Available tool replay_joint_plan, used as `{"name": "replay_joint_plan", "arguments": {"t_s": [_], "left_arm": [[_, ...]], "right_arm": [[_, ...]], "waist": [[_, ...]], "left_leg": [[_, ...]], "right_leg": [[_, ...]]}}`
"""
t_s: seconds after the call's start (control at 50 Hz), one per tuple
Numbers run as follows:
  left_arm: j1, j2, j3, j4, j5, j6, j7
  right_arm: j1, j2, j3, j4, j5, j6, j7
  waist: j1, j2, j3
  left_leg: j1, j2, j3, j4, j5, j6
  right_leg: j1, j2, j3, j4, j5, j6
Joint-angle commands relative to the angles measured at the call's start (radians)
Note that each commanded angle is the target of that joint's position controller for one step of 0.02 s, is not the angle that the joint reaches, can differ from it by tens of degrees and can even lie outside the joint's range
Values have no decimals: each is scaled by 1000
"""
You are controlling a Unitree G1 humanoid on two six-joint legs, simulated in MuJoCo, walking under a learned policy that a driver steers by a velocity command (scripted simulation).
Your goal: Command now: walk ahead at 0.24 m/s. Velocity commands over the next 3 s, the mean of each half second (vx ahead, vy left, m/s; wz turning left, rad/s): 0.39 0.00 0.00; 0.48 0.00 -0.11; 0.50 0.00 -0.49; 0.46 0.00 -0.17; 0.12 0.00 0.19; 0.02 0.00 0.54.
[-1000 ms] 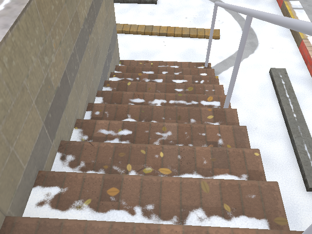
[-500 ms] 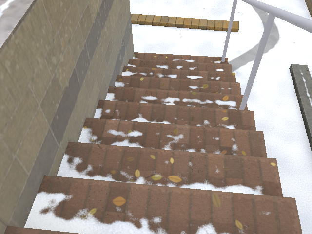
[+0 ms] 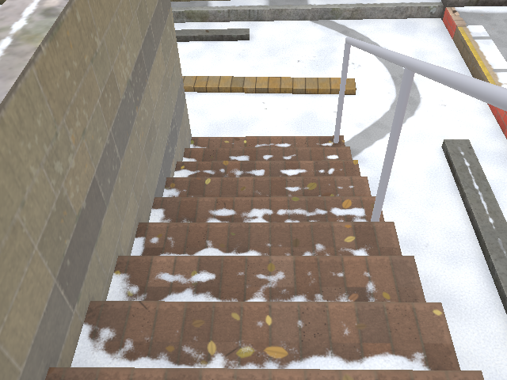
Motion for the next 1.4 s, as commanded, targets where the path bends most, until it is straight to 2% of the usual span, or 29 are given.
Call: {"name": "replay_joint_plan", "arguments": {"t_s": [0.02, 0.04, 0.1, 0.24, 0.34, 0.36, 0.4, 0.42, 0.46, 0.56, 0.64, 0.7, 0.78, 0.9, 0.94, 0.98, 1.0, 1.02, 1.04, 1.06, 1.08, 1.1, 1.12, 1.14, 1.18, 1.2, 1.26, 1.36, 1.4], "left_arm": [[288, 143, 30, 54, -25, -22, 8], [257, 165, 42, 46, -17, -32, 10], [178, 161, 54, 11, -20, -55, 8], [206, 159, 54, 6, -17, -87, 6], [188, 191, 65, -4, -14, -81, -7], [184, 173, 59, -5, -9, -82, -10], [201, 112, 46, -55, -16, -85, -24], [158, 185, 68, -57, -5, -81, -28], [102, 158, 67, -66, -22, -83, -42], [29, 154, 85, -94, -9, -26, -63], [-60, 142, 84, -121, 0, -1, -73], [-223, 161, 93, -190, 5, -20, -74], [-272, 136, 79, -211, 4, -48, -91], [-385, 123, 56, -268, -12, -39, -71], [-216, 132, 58, -223, -6, -46, -45], [181, 176, 85, -82, 17, -53, -36], [279, 251, 108, -43, 19, -53, -46], [315, 290, 108, -53, -1, -54, -54], [293, 288, 109, -93, -40, -51, -57], [212, 315, 121, -105, -34, -44, -32], [131, 252, 106, -126, -24, -43, -23], [100, 247, 99, -135, -32, -46, -13], [70, 209, 80, -132, -25, -61, -19], [62, 232, 86, -133, -44, -78, -15], [89, 261, 92, -122, -33, -85, -14], [106, 251, 93, -122, -14, -84, -26], [165, 161, 70, -120, -41, -90, -12], [153, 211, 65, -175, -13, -76, 4], [173, 213, 62, -181, -1, -65, 13]], "right_arm": [[-144, -69, -18, -120, 8, -7, 5], [-146, -69, -20, -124, -19, -17, 12], [-92, -93, -37, -98, -36, -34, 40], [-257, -65, -34, -181, -28, -46, 60], [-84, -97, -44, -148, -30, -52, 53], [38, -134, -59, -113, -35, -64, 43], [261, -325, -106, -72, -23, -68, 33], [178, -256, -89, -91, -21, -61, 37], [18, -181, -66, -144, -30, -75, 47], [113, -144, -46, -109, -7, -97, 28], [218, -140, -38, -75, -24, -95, 17], [273, -127, -29, -48, -16, -114, 8], [183, -116, -18, -58, -7, -128, -12], [293, -104, -12, -7, -64, -103, -33], [285, -117, -10, -2, -65, -91, -38], [233, -141, -15, 4, -45, -76, -41], [198, -126, -27, -14, -35, -81, -32], [313, -94, -19, -67, 21, -92, -32], [246, -161, -25, -97, 22, -97, -39], [161, -173, -26, -138, -3, -86, -35], [69, -202, -37, -147, -55, -82, -20], [35, -214, -50, -157, -84, -67, -7], [38, -211, -60, -142, -83, -58, 7], [-25, -136, -45, -169, -73, -38, 11], [-8, -78, -30, -163, -96, -18, 22], [92, -88, -37, -115, -74, -15, 30], [-160, -156, -67, -209, -55, -47, 36], [-325, -106, -46, -291, -75, -58, 61], [-356, -89, -34, -327, -53, -71, 55]], "waist": [[112, -274, 198], [96, -285, 218], [14, -103, 153], [36, -133, 146], [-19, -127, 104], [-73, -54, 62], [-124, 311, -63], [-74, 164, 30], [-9, 44, 84], [29, 39, 89], [9, 40, 81], [-22, 36, 142], [-17, 11, 117], [-130, 6, 212], [-82, -18, 141], [111, -50, -5], [148, -228, -52], [57, -270, -254], [126, -120, -346], [109, -106, -263], [68, 31, -124], [36, 30, -41], [-24, 132, 50], [-43, 67, 121], [-39, -48, 54], [-55, -85, 3], [16, -41, 60], [77, -63, 70], [108, -121, 94]], "left_leg": [[-412, 34, -68, 89, -280, -23], [-428, 34, -27, 247, -147, -29], [-401, 80, -77, 393, -49, -50], [-242, 98, -30, 163, 66, -82], [124, 45, 26, 19, 40, -55], [279, 65, -23, -42, 7, -41], [490, 445, -675, -317, -346, 118], [389, 426, -628, -311, -339, 131], [232, 361, -439, -333, -83, 109], [255, 295, -260, -350, 301, 108], [259, 292, -205, -269, 428, 120], [338, 286, -237, -248, 344, 107], [101, 188, -106, -138, 234, 56], [245, 204, -66, 138, 304, 29], [283, 183, -43, 397, 468, 29], [163, 156, -5, 924, 565, 23], [-166, 24, 50, 1401, -258, -11], [-566, 51, -62, 1551, -606, -41], [-662, 109, -105, 1469, -471, -63], [-781, 106, -66, 1454, -379, -91], [-755, 168, -120, 1260, -284, -94], [-664, 180, -128, 1167, -301, -106], [-537, 229, -185, 875, -104, -131], [-375, 210, -149, 643, 9, -167], [-236, 167, -91, 596, 95, -173], [-236, 163, -80, 649, 250, -147], [-422, 177, -155, 371, 561, -116], [-246, 86, -132, 183, 646, -110], [-186, 71, -151, 76, 561, -114]], "right_leg": [[138, -239, 399, -409, -423, -144], [127, -342, 512, -485, -395, -175], [128, -289, 392, -483, -212, -154], [60, -210, 182, -451, 85, -132], [-58, -192, 130, -277, 153, -105], [-114, -143, 75, -107, 227, -77], [-454, 44, -45, 469, -166, -16], [-493, -23, 40, 592, -105, -35], [-423, -89, 60, 563, 52, -34], [-435, -106, 35, 423, 180, 8], [-511, -96, 12, 435, 348, 16], [-669, -98, 48, 314, 468, 1], [-334, -51, -33, 50, 860, -6], [-356, -41, -43, -150, 770, -35], [-195, -24, -86, -275, 817, -46], [200, -16, -127, -352, 828, -90], [477, -131, 14, -225, 982, -159], [920, -351, 248, 233, 1483, -262], [936, -423, 367, 129, 1436, -346], [779, -463, 494, -69, 868, -460], [535, -409, 505, -182, 421, -411], [321, -393, 529, -180, 412, -404], [90, -317, 439, -198, 446, -345], [-137, -226, 339, -255, 475, -302], [-213, -167, 304, -223, 644, -290], [-174, -163, 277, -172, 706, -282], [-103, -78, 337, -95, 253, -246], [-216, -25, 385, 77, 34, -208], [-194, -12, 394, 152, 121, -190]]}}
Next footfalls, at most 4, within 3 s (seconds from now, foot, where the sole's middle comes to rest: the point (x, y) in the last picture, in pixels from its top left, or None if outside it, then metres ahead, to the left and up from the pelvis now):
0.36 left None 0.19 0.13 -0.77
0.98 right None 0.55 -0.02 -0.92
1.52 left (236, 329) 0.87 0.12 -1.07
2.12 right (321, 286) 1.13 -0.22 -1.22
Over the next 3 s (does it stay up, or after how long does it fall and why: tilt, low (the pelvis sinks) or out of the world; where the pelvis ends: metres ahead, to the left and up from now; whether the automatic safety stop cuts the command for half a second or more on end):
stays up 1.06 -0.12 -0.46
